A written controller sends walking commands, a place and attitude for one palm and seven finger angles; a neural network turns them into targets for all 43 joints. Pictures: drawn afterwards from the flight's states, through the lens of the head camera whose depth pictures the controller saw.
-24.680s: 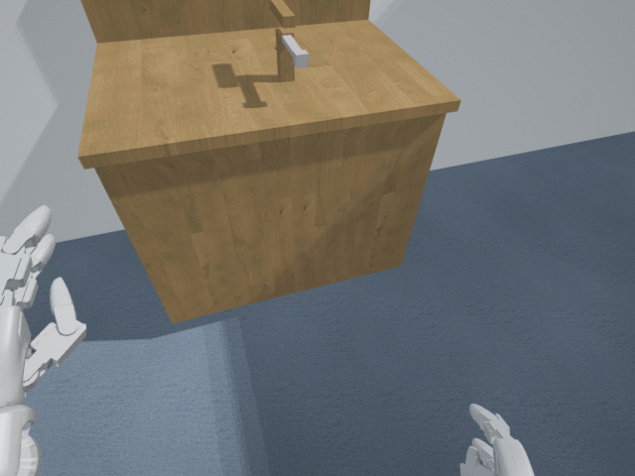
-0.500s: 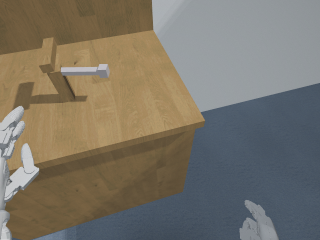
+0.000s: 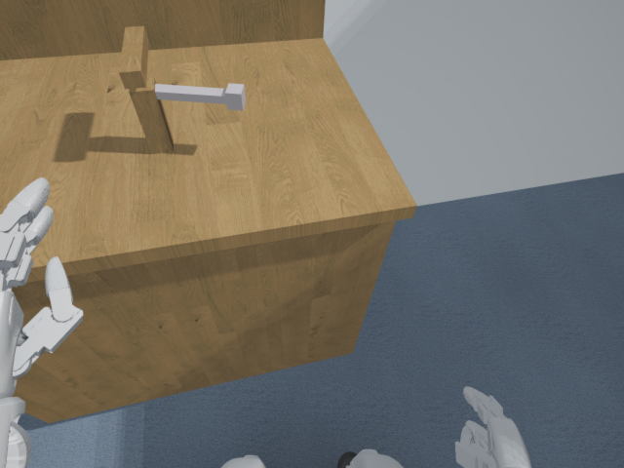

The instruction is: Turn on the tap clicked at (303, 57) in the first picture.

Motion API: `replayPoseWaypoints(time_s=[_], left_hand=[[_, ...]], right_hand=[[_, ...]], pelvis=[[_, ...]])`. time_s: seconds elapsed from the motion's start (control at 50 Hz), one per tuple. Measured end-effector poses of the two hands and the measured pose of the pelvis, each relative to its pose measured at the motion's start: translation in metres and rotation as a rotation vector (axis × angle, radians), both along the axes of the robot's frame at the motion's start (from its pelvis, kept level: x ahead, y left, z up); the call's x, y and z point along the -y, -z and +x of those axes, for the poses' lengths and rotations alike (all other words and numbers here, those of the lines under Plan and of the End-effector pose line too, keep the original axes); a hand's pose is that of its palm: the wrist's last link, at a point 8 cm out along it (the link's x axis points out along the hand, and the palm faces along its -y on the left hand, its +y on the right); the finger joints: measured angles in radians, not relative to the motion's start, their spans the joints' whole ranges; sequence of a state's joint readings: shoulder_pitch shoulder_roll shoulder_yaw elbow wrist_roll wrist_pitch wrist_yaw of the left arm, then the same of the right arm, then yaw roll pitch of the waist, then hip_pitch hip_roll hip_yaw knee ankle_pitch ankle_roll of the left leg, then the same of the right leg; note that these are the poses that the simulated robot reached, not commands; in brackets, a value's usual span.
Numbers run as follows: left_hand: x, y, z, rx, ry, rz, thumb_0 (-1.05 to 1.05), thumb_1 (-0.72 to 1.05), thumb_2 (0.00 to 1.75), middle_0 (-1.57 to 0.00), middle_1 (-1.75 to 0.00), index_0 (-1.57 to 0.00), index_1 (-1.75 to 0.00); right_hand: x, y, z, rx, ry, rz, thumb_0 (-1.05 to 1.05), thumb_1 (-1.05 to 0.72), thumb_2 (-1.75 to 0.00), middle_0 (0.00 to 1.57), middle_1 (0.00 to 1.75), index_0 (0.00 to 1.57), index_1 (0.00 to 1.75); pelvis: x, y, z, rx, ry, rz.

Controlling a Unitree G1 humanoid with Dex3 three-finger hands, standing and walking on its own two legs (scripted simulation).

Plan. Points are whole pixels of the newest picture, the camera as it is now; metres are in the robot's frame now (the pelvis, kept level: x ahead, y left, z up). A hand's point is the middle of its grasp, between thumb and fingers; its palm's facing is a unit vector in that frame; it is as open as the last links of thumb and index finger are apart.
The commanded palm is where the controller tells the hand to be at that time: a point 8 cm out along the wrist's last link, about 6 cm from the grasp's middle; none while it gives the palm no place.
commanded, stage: step back with the hand held close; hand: left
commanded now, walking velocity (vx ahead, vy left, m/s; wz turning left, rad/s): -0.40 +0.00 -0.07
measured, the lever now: (235, 97) +0.60 +0.15 +0.15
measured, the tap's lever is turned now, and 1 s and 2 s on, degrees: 73 73 73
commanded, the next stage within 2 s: stop stepping back and stand still in 0.30 s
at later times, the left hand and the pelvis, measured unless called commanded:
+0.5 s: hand (53, 422) +0.14 +0.20 +0.17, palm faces +0.17 -0.88 -0.45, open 7.5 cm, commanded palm +0.08 +0.26 +0.20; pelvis -0.10 +0.00 +0.01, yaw -5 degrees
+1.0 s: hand out of the picture +0.06 +0.22 +0.19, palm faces +0.37 -0.84 -0.39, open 7.5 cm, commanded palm +0.00 +0.26 +0.20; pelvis -0.17 -0.01 +0.01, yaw -3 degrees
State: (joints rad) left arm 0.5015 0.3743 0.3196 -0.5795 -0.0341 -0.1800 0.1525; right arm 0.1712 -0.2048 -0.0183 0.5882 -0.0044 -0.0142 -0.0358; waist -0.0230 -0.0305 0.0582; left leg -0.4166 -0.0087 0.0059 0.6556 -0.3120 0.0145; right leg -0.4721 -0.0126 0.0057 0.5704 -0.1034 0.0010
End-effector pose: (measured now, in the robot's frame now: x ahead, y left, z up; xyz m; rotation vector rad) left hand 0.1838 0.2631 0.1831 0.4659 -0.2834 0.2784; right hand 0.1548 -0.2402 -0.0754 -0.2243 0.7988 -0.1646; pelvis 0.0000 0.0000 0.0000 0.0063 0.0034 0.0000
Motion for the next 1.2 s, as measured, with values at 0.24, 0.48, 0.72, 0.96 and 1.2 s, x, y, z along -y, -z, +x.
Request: replayPoseWaypoints(time_s=[0.24,0.48,0.72,0.96,1.2], left_hand=[[-0.014,-0.012,-0.042,0.008,-0.113,-0.019,0.02,0.89,0.9,-0.21,-0.3,-0.2,-0.3],[0.024,-0.01,-0.073,-0.075,0.143,0.03,0.02,0.88,0.9,-0.22,-0.31,-0.21,-0.3],[-0.006,-0.003,-0.144,-0.052,-0.063,-0.048,0.02,0.89,0.9,-0.21,-0.3,-0.21,-0.3],[0.006,-0.011,-0.162,0.013,-0.034,-0.042,0.02,0.89,0.9,-0.21,-0.3,-0.21,-0.3],[0.024,-0.006,-0.184,-0.056,-0.058,-0.057,0.02,0.89,0.9,-0.21,-0.3,-0.21,-0.3]], right_hand=[[-0.021,-0.001,-0.04,0.037,-0.032,0.062,0.01,-0.9,-0.9,0.2,0.3,0.2,0.3],[0.01,-0.023,-0.109,0.054,0.107,0.002,0.01,-0.9,-0.9,0.2,0.3,0.21,0.3],[0.016,-0.015,-0.19,0.016,0.094,-0.021,0.01,-0.9,-0.9,0.2,0.3,0.2,0.3],[0.007,-0.002,-0.211,0.049,0.092,0.024,0.02,-0.9,-0.9,0.2,0.3,0.2,0.3],[0.019,0.004,-0.218,-0.017,0.033,0.059,0.02,-0.9,-0.9,0.2,0.3,0.21,0.3]], pelvis=[[0.005,-0.011,-0.041,-0.022,0.068,-0.026],[0.004,-0.016,-0.099,-0.054,0.102,-0.014],[0.004,-0.019,-0.144,0.021,0.064,-0.015],[0.008,-0.01,-0.172,0.067,0.065,-0.016],[0.025,-0.018,-0.177,0.056,0.038,0.014]])
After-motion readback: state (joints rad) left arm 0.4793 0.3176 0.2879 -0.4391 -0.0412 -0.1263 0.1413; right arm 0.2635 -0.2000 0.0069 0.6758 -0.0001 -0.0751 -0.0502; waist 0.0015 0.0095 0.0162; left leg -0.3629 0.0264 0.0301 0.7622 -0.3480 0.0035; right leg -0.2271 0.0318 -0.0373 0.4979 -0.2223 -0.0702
